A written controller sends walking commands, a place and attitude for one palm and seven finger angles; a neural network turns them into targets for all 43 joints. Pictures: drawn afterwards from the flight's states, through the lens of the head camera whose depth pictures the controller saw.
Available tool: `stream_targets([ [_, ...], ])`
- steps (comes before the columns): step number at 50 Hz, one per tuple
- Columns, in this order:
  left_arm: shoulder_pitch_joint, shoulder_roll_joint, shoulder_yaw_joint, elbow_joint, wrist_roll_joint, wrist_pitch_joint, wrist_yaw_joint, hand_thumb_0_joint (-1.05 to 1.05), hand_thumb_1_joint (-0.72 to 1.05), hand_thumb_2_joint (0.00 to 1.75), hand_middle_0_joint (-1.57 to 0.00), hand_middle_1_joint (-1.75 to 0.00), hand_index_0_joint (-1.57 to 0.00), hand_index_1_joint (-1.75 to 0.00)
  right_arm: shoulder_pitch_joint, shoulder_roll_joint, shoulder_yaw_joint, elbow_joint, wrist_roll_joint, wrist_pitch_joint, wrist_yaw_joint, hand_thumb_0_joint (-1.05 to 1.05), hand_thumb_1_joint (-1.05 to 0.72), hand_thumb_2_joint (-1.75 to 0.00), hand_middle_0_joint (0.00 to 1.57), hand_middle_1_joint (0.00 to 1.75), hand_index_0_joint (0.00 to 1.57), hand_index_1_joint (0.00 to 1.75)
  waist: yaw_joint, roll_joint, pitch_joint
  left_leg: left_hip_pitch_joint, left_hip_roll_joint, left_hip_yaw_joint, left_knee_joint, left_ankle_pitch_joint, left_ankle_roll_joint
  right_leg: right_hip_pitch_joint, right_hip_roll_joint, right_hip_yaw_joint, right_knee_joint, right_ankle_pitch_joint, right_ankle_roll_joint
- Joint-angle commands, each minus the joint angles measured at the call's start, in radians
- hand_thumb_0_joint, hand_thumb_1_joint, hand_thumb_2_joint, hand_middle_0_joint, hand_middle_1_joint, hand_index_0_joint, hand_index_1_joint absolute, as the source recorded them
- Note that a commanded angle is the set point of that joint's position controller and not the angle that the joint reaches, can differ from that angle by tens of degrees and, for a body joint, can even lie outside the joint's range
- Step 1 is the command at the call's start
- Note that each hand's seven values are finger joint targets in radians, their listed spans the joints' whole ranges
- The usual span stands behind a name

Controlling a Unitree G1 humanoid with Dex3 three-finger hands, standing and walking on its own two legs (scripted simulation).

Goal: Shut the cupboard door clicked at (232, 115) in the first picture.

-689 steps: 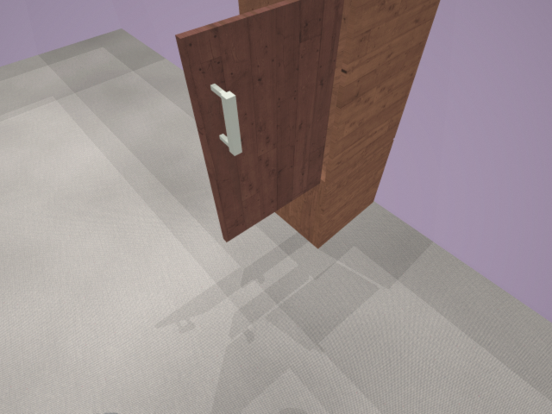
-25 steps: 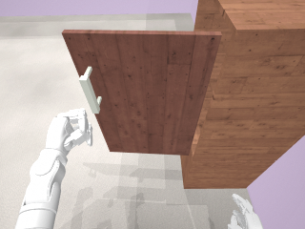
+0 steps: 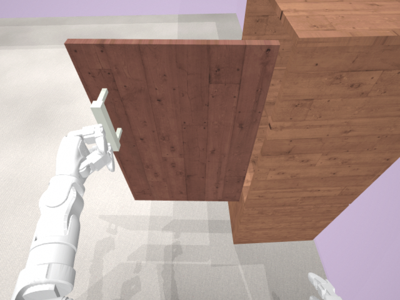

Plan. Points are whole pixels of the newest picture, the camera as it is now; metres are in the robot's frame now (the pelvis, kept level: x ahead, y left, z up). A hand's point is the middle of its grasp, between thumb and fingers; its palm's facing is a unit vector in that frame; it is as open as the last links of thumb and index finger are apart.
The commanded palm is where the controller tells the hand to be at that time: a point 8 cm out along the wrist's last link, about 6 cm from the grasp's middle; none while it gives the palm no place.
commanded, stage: bring the fist close to the handle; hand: left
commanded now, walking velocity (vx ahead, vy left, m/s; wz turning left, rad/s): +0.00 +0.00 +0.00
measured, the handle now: (109, 121) +0.46 +0.22 +0.10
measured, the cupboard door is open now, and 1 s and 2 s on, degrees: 86 79 69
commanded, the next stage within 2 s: push the door shut along its arc in 0.18 s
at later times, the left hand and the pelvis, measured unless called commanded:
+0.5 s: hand (110, 149) +0.38 +0.20 +0.10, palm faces +0.02 -1.00 -0.03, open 3.1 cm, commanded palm +0.35 +0.25 +0.10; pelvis +0.00 -0.01 +0.00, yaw +1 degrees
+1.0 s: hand (113, 131) +0.42 +0.20 +0.11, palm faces -0.12 -0.99 -0.03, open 3.2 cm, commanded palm +0.42 +0.24 +0.10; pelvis -0.02 +0.00 -0.01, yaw +2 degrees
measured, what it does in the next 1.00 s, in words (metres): stands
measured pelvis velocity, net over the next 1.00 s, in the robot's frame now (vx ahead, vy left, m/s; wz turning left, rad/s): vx -0.02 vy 0.00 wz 0.03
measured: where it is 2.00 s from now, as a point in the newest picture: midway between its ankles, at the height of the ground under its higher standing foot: outside the picture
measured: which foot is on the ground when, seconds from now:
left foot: down 0.00-1.00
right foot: down 0.00-1.00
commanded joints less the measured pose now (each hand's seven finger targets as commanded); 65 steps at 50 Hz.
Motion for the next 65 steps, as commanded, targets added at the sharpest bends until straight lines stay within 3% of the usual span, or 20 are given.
stream_targets([
  [1, -0.321, 0.213, 0.064, -0.191, -0.009, -0.071, 0.004, 0.00, 0.90, 0.90, -1.30, -1.50, -1.30, -1.50, -0.040, -0.130, -0.044, -0.132, 0.006, -0.043, -0.006, 0.00, -0.90, -0.90, 0.20, 0.30, 0.20, 0.30, 0.007, 0.008, -0.251, 0.070, 0.031, -0.034, -0.078, 0.368, -0.025, 0.160, -0.017, 0.003, -0.048, 0.313, -0.004],
  [6, -0.368, 0.228, 0.068, -0.208, -0.013, -0.082, 0.006, 0.00, 0.90, 0.90, -1.30, -1.50, -1.30, -1.50, -0.046, -0.131, -0.045, -0.137, 0.006, -0.036, -0.011, 0.00, -0.90, -0.90, 0.20, 0.30, 0.20, 0.30, 0.000, -0.009, -0.275, 0.072, 0.027, -0.028, -0.080, 0.341, -0.016, 0.183, -0.018, 0.013, -0.056, 0.314, -0.001],
  [9, -0.360, 0.207, 0.059, -0.220, -0.016, -0.096, 0.001, 0.00, 0.90, 0.90, -1.30, -1.50, -1.30, -1.50, -0.051, -0.125, -0.044, -0.138, 0.005, -0.042, -0.009, 0.00, -0.90, -0.90, 0.20, 0.30, 0.20, 0.30, 0.005, 0.024, -0.303, 0.092, 0.024, -0.024, -0.077, 0.361, -0.017, 0.188, -0.017, 0.016, -0.051, 0.338, -0.003],
  [14, -0.344, 0.200, 0.059, -0.148, -0.022, -0.084, -0.012, 0.00, 0.90, 0.90, -1.30, -1.50, -1.30, -1.50, -0.048, -0.128, -0.042, -0.132, 0.010, -0.035, -0.009, 0.00, -0.90, -0.90, 0.20, 0.30, 0.20, 0.30, -0.001, -0.022, -0.258, 0.053, 0.021, -0.022, -0.082, 0.312, -0.016, 0.175, -0.018, 0.016, -0.060, 0.314, 0.002],
  [18, -0.437, 0.255, 0.072, -0.113, -0.010, -0.080, -0.032, 0.00, 0.90, 0.90, -1.30, -1.50, -1.30, -1.50, -0.044, -0.136, -0.041, -0.124, 0.012, -0.026, -0.015, 0.00, -0.90, -0.90, 0.20, 0.30, 0.20, 0.30, -0.019, -0.010, -0.238, 0.044, 0.020, -0.022, -0.078, 0.290, -0.011, 0.163, -0.022, 0.024, -0.064, 0.299, 0.002],
  [22, -0.554, 0.294, 0.081, -0.089, -0.016, -0.105, -0.063, 0.00, 0.90, 0.90, -1.30, -1.50, -1.30, -1.50, -0.038, -0.138, -0.037, -0.119, 0.010, -0.020, -0.023, 0.00, -0.90, -0.90, 0.20, 0.30, 0.20, 0.30, -0.032, -0.007, -0.279, 0.051, 0.017, -0.020, -0.064, 0.288, -0.005, 0.177, -0.024, 0.038, -0.059, 0.309, 0.003],
  [26, -0.557, 0.317, 0.091, -0.022, -0.020, -0.124, -0.101, 0.00, 0.90, 0.90, -1.30, -1.50, -1.30, -1.50, -0.021, -0.143, -0.038, -0.117, 0.009, -0.015, -0.025, 0.00, -0.90, -0.90, 0.20, 0.30, 0.20, 0.30, -0.025, 0.019, -0.330, 0.060, 0.015, -0.020, -0.050, 0.333, -0.007, 0.201, -0.025, 0.038, -0.040, 0.355, -0.003],
  [30, -0.618, 0.269, 0.038, 0.062, -0.027, -0.112, -0.137, 0.00, 0.90, 0.90, -1.30, -1.50, -1.30, -1.50, -0.003, -0.149, -0.038, -0.110, 0.014, -0.010, -0.019, 0.00, -0.90, -0.90, 0.20, 0.30, 0.20, 0.30, -0.046, 0.009, -0.289, 0.045, 0.015, -0.026, -0.046, 0.325, -0.009, 0.145, -0.023, 0.030, -0.042, 0.350, -0.003],
  [32, -0.688, 0.305, 0.049, 0.096, -0.024, -0.117, -0.145, 0.00, 0.90, 0.90, -1.30, -1.50, -1.30, -1.50, 0.008, -0.158, -0.041, -0.098, 0.015, -0.004, -0.022, 0.00, -0.90, -0.90, 0.20, 0.30, 0.20, 0.30, -0.061, -0.008, -0.273, 0.036, 0.017, -0.031, -0.045, 0.302, -0.006, 0.124, -0.023, 0.031, -0.046, 0.322, -0.001],
  [35, -0.742, 0.291, 0.029, 0.136, -0.024, -0.127, -0.162, 0.00, 0.90, 0.90, -1.30, -1.50, -1.30, -1.50, 0.020, -0.160, -0.041, -0.091, 0.014, -0.001, -0.022, 0.00, -0.90, -0.90, 0.20, 0.30, 0.20, 0.30, -0.073, -0.005, -0.295, 0.038, 0.014, -0.032, -0.037, 0.282, -0.004, 0.108, -0.022, 0.034, -0.044, 0.299, 0.000],
  [36, -0.778, 0.310, 0.031, 0.159, -0.024, -0.132, -0.165, 0.00, 0.90, 0.90, -1.30, -1.50, -1.30, -1.50, 0.029, -0.167, -0.041, -0.085, 0.012, 0.003, -0.025, 0.00, -0.90, -0.90, 0.20, 0.30, 0.20, 0.30, -0.083, -0.039, -0.284, 0.025, 0.016, -0.034, -0.036, 0.269, 0.000, 0.109, -0.025, 0.035, -0.047, 0.287, 0.002],
  [40, -0.887, 0.309, 0.008, 0.230, -0.017, -0.158, -0.192, 0.00, 0.90, 0.90, -1.30, -1.50, -1.30, -1.50, 0.042, -0.171, -0.037, -0.066, 0.012, 0.003, -0.025, 0.00, -0.90, -0.90, 0.20, 0.30, 0.20, 0.30, -0.097, 0.025, -0.302, 0.031, 0.015, -0.044, -0.030, 0.227, -0.004, 0.055, -0.022, 0.035, -0.039, 0.223, -0.004],
  [42, -0.917, 0.355, 0.035, 0.274, -0.012, -0.166, -0.201, 0.00, 0.90, 0.90, -1.30, -1.50, -1.30, -1.50, 0.059, -0.181, -0.038, -0.058, 0.008, 0.007, -0.026, 0.00, -0.90, -0.90, 0.20, 0.30, 0.20, 0.30, -0.099, 0.005, -0.325, 0.016, 0.016, -0.051, -0.026, 0.231, -0.003, 0.064, -0.022, 0.035, -0.029, 0.223, -0.005],
  [44, -0.972, 0.329, 0.001, 0.322, -0.009, -0.170, -0.218, 0.00, 0.90, 0.90, -1.30, -1.50, -1.30, -1.50, 0.068, -0.181, -0.034, -0.046, 0.008, 0.004, -0.024, 0.00, -0.90, -0.90, 0.20, 0.30, 0.20, 0.30, -0.118, 0.015, -0.314, 0.009, 0.016, -0.056, -0.019, 0.218, -0.004, 0.028, -0.020, 0.032, -0.025, 0.206, -0.005],
  [46, -0.991, 0.360, 0.021, 0.349, -0.007, -0.178, -0.230, 0.00, 0.90, 0.90, -1.30, -1.50, -1.30, -1.50, 0.086, -0.190, -0.037, -0.038, 0.003, 0.007, -0.025, 0.00, -0.90, -0.90, 0.20, 0.30, 0.20, 0.30, -0.119, 0.008, -0.334, 0.007, 0.020, -0.061, -0.010, 0.234, -0.002, 0.027, -0.019, 0.030, -0.017, 0.215, -0.007],
  [48, -1.016, 0.344, 0.011, 0.352, -0.010, -0.186, -0.245, 0.00, 0.90, 0.90, -1.30, -1.50, -1.30, -1.50, 0.091, -0.189, -0.038, -0.039, 0.001, 0.004, -0.021, 0.00, -0.90, -0.90, 0.20, 0.30, 0.20, 0.30, -0.122, 0.035, -0.375, 0.032, 0.019, -0.064, -0.001, 0.257, -0.005, 0.015, -0.017, 0.031, -0.009, 0.231, -0.007],
  [52, -1.085, 0.322, -0.022, 0.423, -0.009, -0.181, -0.266, 0.00, 0.90, 0.90, -1.30, -1.50, -1.30, -1.50, 0.116, -0.198, -0.037, -0.021, -0.001, 0.007, -0.020, 0.00, -0.90, -0.90, 0.20, 0.30, 0.20, 0.30, -0.153, 0.034, -0.322, 0.017, 0.027, -0.079, 0.006, 0.233, -0.008, -0.071, -0.009, 0.018, -0.005, 0.185, -0.007],
  [59, -1.202, 0.282, -0.063, 0.453, 0.003, -0.178, -0.275, 0.00, 0.90, 0.90, -1.30, -1.50, -1.30, -1.50, 0.169, -0.209, -0.046, 0.007, -0.012, 0.004, -0.015, 0.00, -0.90, -0.90, 0.20, 0.30, 0.20, 0.30, -0.184, 0.065, -0.381, 0.093, 0.038, -0.114, 0.031, 0.289, -0.019, -0.178, 0.000, 0.000, 0.018, 0.166, -0.011],
  [62, -1.231, 0.310, -0.043, 0.462, 0.006, -0.177, -0.280, 0.00, 0.90, 0.90, -1.30, -1.50, -1.30, -1.50, 0.188, -0.216, -0.050, 0.017, -0.018, 0.005, -0.013, 0.00, -0.90, -0.90, 0.20, 0.30, 0.20, 0.30, -0.182, 0.072, -0.418, 0.110, 0.039, -0.122, 0.043, 0.328, -0.021, -0.187, 0.004, -0.005, 0.029, 0.180, -0.013],
  [65, -1.241, 0.277, -0.071, 0.472, 0.013, -0.176, -0.290, 0.00, 0.90, 0.90, -1.30, -1.50, -1.30, -1.50, 0.196, -0.214, -0.050, 0.018, -0.019, 0.008, -0.009, 0.00, -0.90, -0.90, 0.20, 0.30, 0.20, 0.30, -0.187, 0.088, -0.429, 0.127, 0.042, -0.129, 0.052, 0.355, -0.027, -0.216, 0.005, -0.008, 0.036, 0.179, -0.015],
])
